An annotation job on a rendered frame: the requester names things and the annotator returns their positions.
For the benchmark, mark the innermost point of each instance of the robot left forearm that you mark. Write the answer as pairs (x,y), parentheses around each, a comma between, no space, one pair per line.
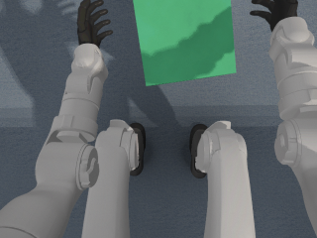
(77,117)

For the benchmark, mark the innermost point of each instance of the robot thigh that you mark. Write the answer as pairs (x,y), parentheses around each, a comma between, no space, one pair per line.
(229,207)
(107,206)

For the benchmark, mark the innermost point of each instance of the robot right hand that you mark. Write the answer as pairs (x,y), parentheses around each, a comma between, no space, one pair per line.
(279,10)

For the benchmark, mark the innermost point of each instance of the robot right upper arm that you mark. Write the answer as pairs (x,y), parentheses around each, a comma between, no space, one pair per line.
(296,146)

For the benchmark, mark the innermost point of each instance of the robot right forearm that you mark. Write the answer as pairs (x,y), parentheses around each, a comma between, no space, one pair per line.
(295,68)

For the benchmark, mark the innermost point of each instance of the robot left upper arm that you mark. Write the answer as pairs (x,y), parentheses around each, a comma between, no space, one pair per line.
(64,171)

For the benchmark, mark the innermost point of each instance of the robot left hand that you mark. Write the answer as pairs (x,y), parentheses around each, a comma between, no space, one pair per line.
(86,30)

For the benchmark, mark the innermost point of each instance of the left robot thigh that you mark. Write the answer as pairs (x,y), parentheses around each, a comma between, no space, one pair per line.
(107,206)

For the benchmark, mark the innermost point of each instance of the right robot thigh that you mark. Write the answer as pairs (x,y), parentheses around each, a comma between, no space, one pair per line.
(229,207)

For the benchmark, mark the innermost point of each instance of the carton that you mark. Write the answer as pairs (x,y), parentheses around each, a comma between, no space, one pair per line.
(184,40)

